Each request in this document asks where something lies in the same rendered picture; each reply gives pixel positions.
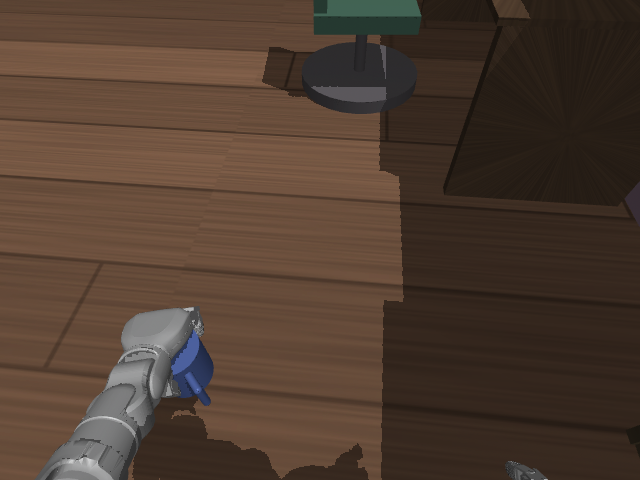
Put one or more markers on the right robot hand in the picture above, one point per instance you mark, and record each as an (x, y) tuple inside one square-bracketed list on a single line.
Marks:
[(518, 471)]

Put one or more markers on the left robot arm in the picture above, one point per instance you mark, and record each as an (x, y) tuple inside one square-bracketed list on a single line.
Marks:
[(107, 439)]

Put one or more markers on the office chair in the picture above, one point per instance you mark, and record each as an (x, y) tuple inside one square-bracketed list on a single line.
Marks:
[(360, 77)]

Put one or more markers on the mug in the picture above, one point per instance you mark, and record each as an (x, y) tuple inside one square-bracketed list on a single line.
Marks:
[(193, 369)]

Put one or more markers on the left robot hand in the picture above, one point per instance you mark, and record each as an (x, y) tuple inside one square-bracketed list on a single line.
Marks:
[(167, 329)]

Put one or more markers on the desk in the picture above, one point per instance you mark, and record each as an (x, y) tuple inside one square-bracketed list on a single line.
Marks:
[(556, 113)]

